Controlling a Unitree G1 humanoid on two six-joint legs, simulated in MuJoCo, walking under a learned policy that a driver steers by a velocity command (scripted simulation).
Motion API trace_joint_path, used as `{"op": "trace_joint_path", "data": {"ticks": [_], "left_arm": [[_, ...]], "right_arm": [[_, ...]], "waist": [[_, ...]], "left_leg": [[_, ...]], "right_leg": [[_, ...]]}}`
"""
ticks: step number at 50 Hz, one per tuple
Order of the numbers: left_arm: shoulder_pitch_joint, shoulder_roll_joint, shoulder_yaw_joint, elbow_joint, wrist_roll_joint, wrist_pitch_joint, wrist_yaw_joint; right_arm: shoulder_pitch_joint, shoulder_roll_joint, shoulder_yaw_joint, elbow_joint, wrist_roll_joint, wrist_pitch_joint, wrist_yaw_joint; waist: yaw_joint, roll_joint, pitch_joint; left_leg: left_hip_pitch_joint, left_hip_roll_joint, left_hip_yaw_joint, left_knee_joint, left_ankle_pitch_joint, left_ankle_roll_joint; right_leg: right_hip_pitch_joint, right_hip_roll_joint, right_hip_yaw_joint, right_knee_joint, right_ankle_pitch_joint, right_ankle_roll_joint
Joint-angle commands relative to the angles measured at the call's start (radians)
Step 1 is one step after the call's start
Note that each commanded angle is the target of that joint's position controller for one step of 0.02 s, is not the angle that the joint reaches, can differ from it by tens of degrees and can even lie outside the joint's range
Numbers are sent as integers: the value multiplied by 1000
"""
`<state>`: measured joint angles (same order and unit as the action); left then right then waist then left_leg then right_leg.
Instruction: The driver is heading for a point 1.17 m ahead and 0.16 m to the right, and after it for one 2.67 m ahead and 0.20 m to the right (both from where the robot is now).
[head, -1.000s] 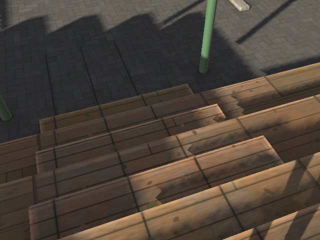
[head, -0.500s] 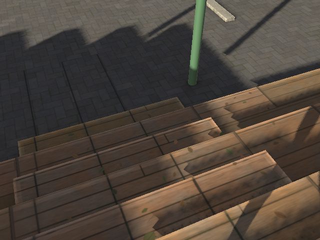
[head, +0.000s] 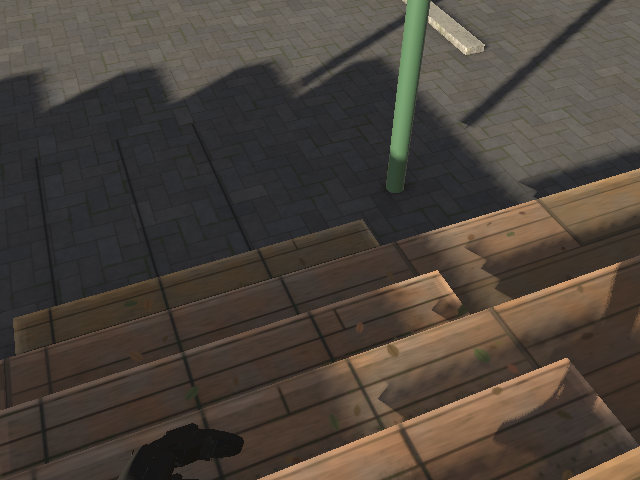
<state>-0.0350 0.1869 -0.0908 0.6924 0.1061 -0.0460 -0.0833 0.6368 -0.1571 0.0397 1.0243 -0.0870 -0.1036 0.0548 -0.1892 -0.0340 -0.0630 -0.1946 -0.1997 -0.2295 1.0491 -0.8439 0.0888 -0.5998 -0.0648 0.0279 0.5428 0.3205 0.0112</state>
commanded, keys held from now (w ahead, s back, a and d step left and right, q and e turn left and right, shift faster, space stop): w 0.50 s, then w+e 0.50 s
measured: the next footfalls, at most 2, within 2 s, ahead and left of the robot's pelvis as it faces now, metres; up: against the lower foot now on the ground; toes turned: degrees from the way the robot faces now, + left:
right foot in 0.04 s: +0.21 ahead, -0.13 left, -0.15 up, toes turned -2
left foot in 0.70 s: +0.51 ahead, +0.14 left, -0.29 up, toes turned +6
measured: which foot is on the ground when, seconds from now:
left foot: down 0.00-0.06, up 0.08-0.68, down 0.70-1.00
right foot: up 0.00-0.02, down 0.04-0.72, up 0.74-1.00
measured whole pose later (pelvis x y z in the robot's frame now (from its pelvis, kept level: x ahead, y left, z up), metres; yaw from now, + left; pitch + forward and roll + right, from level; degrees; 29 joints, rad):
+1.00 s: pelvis +0.52 +0.04 -0.21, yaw -8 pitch -1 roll +3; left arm 0.20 0.23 0.04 0.94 0.08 -0.08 -0.11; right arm 0.53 -0.21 -0.01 1.08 -0.11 -0.10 0.01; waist -0.05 -0.05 -0.02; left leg -0.10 -0.02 0.26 0.47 -0.35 0.04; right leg -0.80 -0.11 0.05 1.07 0.10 -0.11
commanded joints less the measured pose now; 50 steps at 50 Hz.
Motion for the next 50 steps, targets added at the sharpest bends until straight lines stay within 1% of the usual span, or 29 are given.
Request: {"op": "trace_joint_path", "data": {"ticks": [1,2,3,4,5,6,7,9,10,11,13,15,19,23,27,32,34,35,36,37,38,39,40,41,43,44,45,47,50], "left_arm": [[108,112,49,22,-27,-9,12],[330,180,88,98,-36,-26,22],[640,203,116,184,-38,-45,9],[698,266,138,181,-23,-35,-35],[651,282,141,175,-8,-18,-53],[517,234,138,156,-28,-6,-38],[488,91,97,166,-24,-14,-21],[405,27,85,178,-11,-34,-2],[342,-31,69,179,-24,-64,29],[351,-12,72,192,-34,-85,44],[470,25,76,254,-16,-95,44],[463,64,86,265,3,-94,38],[650,32,68,351,-3,-95,73],[795,-18,36,433,2,-79,69],[862,-34,30,476,-1,-76,83],[765,51,88,438,-32,-45,95],[751,66,100,443,-22,-14,78],[754,53,93,436,20,-1,41],[878,-101,59,447,9,-10,3],[962,-97,61,470,-46,-27,-36],[706,-7,91,350,-77,-40,-54],[544,14,103,296,-82,-43,-45],[495,21,116,282,-67,-47,-23],[531,-15,110,297,-60,-46,-4],[502,-118,89,279,-39,-44,15],[506,-128,87,278,-14,-39,6],[479,-114,95,294,-17,-42,-10],[432,-66,108,280,-25,-36,-34],[379,-13,108,235,-31,-33,-49]], "right_arm": [[-87,-184,-41,-51,35,-4,-2],[-79,-206,-42,-47,15,4,22],[63,-98,-29,-4,-8,-8,57],[289,-20,-24,47,21,-6,64],[114,-87,-26,-82,11,9,69],[-67,-114,-40,-130,26,24,41],[-191,-101,-32,-120,36,29,11],[-161,-71,-16,-118,18,37,-16],[-166,-30,0,-120,-8,44,-16],[-179,-31,1,-110,-17,45,-3],[-290,-56,-10,-131,-24,35,19],[-305,-35,-1,-141,-27,22,34],[-444,-65,3,-165,-14,30,29],[-612,-84,-9,-233,-13,44,36],[-787,-33,6,-305,1,46,36],[-781,-73,-1,-287,-7,39,30],[-630,-125,-31,-194,26,22,9],[-376,-201,-71,-114,36,1,-9],[-67,-285,-106,-57,14,-4,-18],[108,-290,-111,-16,-11,6,9],[87,-292,-134,-18,-34,24,-2],[4,-283,-137,-15,-18,42,-10],[-120,-195,-110,-52,14,45,-7],[-205,-97,-76,-74,-11,47,-2],[-280,-13,-55,-82,-25,24,-21],[-286,6,-49,-86,-4,0,-39],[-293,11,-42,-83,9,-14,-51],[-243,-58,-45,-40,-20,-21,-46],[-195,-83,-40,6,-36,-20,-40]], "waist": [[146,12,164],[238,4,98],[259,-89,-155],[195,-235,-389],[264,-137,-347],[269,-58,-122],[283,83,36],[144,47,166],[102,33,172],[129,18,155],[181,-27,97],[140,-12,58],[235,4,111],[297,0,197],[360,0,222],[360,-10,206],[282,40,125],[174,73,16],[116,236,-287],[81,303,-464],[20,211,-272],[33,146,-101],[88,66,2],[173,43,51],[249,61,166],[254,76,168],[237,26,170],[245,95,139],[243,46,157]], "left_leg": [[-236,112,-260,-31,496,109],[-289,96,-190,195,657,55],[-519,60,-79,464,614,-6],[-732,14,47,1000,18,-51],[-971,26,70,1074,88,-61],[-1110,116,110,1054,222,-79],[-1081,164,107,940,409,-51],[-822,303,52,642,624,-32],[-764,346,37,381,778,1],[-687,327,91,249,828,-3],[-615,321,137,52,963,-11],[-493,299,157,46,1074,-19],[-710,322,107,-304,1414,-47],[-727,321,131,-343,1279,-60],[-576,319,167,-474,1181,-76],[-247,271,227,-702,1032,-58],[5,274,247,-906,1216,-37],[358,315,289,-811,1386,12],[932,494,187,-427,1945,202],[1117,683,94,-283,2279,326],[975,701,23,-382,2021,306],[705,685,60,-489,1616,259],[445,651,74,-589,1253,244],[183,645,129,-624,1273,208],[-134,601,173,-756,1070,186],[-153,536,226,-797,985,167],[-199,514,291,-836,961,171],[-181,513,314,-814,1064,174],[-85,528,341,-732,1077,142]], "right_leg": [[442,19,-40,-315,34,-20],[675,-41,-64,-256,80,-74],[1142,-141,8,55,215,-219],[1396,-353,218,266,657,-454],[1335,-427,532,27,89,-472],[1085,-431,525,-117,-447,-400],[809,-320,394,-205,-698,-306],[323,-325,376,-290,-565,-360],[208,-227,284,-307,-612,-306],[145,-187,209,-337,-577,-314],[166,-170,160,-331,-475,-320],[96,-146,107,-245,-356,-299],[379,-139,125,-113,-466,-290],[434,-183,200,-79,-571,-309],[429,-157,203,-9,-530,-274],[365,-95,192,164,-493,-207],[387,-38,157,372,-372,-153],[215,-14,97,579,-292,-104],[-107,44,31,970,-714,-15],[-243,75,-32,1399,-1184,12],[-487,63,-30,1508,-1153,13],[-556,15,-32,1469,-1087,-9],[-535,-5,-12,1353,-970,-33],[-365,-51,56,1255,-790,-77],[-229,-108,114,1007,-567,-133],[-201,-106,102,809,-413,-158],[-120,-90,90,580,-238,-153],[-61,-73,57,539,-179,-137],[-102,-74,73,515,-122,-120]]}}
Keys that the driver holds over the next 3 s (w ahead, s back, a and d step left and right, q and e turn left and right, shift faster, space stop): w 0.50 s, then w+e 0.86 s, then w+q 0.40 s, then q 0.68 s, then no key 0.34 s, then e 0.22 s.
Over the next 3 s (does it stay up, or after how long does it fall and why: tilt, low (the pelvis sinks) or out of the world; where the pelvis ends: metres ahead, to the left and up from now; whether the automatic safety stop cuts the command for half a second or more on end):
stays up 1.19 -0.20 -0.50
